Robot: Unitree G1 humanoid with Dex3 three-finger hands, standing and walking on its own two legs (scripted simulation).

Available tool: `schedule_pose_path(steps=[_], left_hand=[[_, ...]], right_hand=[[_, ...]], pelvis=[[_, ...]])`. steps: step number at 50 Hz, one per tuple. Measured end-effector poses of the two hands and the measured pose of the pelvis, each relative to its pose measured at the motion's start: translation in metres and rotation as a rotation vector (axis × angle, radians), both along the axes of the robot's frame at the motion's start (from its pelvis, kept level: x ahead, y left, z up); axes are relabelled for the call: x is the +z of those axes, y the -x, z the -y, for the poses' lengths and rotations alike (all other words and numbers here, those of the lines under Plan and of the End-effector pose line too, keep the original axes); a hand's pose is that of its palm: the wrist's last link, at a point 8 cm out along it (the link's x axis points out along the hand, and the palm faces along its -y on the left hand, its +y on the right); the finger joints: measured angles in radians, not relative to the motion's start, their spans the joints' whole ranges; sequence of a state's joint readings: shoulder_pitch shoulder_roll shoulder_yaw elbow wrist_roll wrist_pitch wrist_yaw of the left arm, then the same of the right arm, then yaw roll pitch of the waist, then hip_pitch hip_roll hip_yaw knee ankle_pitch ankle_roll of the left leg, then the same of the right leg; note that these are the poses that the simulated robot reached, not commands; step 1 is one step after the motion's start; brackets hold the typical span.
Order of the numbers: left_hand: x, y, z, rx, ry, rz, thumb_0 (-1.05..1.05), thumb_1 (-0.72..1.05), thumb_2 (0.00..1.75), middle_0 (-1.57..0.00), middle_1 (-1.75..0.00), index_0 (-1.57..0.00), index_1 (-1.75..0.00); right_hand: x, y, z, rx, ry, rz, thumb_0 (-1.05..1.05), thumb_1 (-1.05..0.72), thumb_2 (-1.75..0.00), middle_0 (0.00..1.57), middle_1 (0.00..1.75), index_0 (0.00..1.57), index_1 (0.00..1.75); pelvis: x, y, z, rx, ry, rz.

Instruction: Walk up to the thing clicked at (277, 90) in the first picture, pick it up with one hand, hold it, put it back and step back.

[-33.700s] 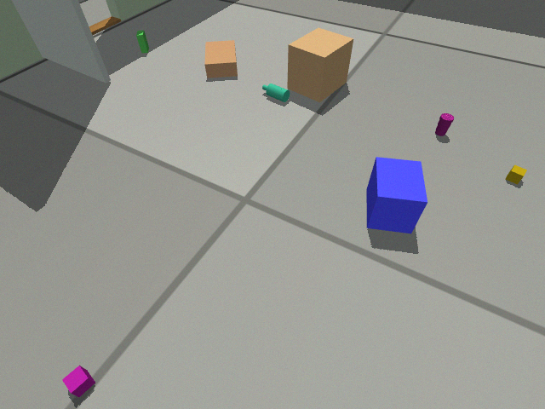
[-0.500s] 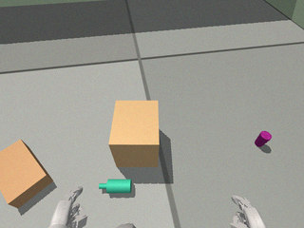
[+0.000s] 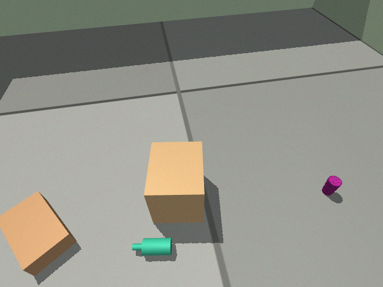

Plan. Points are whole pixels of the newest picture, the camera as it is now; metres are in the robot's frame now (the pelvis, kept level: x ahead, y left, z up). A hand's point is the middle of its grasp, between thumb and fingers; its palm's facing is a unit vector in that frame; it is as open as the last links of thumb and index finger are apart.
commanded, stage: stand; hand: left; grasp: from above
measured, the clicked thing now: (152, 246) +0.45 +0.24 -0.74
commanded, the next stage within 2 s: step back in 1.90 s
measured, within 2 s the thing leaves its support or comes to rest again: neither
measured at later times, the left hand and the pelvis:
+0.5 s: hand out of the picture +0.05 +0.23 -0.16, palm faces +0.01 -0.95 -0.33, open 7.4 cm; pelvis +0.00 -0.01 +0.01, yaw +0 degrees
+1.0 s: hand out of the picture +0.08 +0.24 -0.16, palm faces +0.00 -0.95 -0.32, open 7.4 cm; pelvis +0.02 +0.00 +0.01, yaw -1 degrees
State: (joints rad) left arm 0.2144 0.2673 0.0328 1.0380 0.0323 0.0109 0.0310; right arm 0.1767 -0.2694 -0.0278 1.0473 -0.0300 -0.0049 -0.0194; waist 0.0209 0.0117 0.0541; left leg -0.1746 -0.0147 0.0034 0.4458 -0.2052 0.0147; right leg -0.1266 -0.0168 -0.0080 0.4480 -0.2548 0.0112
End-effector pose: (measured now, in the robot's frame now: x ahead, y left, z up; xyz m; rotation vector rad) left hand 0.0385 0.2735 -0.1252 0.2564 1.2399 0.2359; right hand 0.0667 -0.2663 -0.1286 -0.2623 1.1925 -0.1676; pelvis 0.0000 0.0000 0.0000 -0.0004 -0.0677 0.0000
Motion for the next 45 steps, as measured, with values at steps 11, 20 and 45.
schedule_pose_path(steps=[11,20,45], left_hand=[[0.003,0.011,-0.005,0.005,-0.013,-0.045,0.01,0.9,0.89,-0.21,-0.3,-0.2,-0.3],[0.004,0.006,-0.005,-0.001,-0.013,-0.053,0.01,0.9,0.89,-0.21,-0.3,-0.2,-0.3],[0.005,-0.03,-0.005,-0.029,-0.002,-0.04,0.01,0.9,0.89,-0.21,-0.3,-0.2,-0.3]], right_hand=[[0.002,0.015,0.01,-0.019,0.011,-0.048,0.01,-0.91,-0.9,0.21,0.3,0.21,0.3],[0.004,0.018,0.018,-0.024,0.021,-0.068,0.0,-0.91,-0.9,0.2,0.3,0.21,0.3],[0.008,0.0,0.019,-0.026,0.027,-0.068,0.0,-0.91,-0.9,0.21,0.3,0.21,0.3]], pelvis=[[0.004,0.005,0.002,0.001,0.001,0.006],[0.006,0.003,0.005,-0.001,0.003,0.002],[0.008,-0.012,0.003,-0.012,0.001,-0.018]])
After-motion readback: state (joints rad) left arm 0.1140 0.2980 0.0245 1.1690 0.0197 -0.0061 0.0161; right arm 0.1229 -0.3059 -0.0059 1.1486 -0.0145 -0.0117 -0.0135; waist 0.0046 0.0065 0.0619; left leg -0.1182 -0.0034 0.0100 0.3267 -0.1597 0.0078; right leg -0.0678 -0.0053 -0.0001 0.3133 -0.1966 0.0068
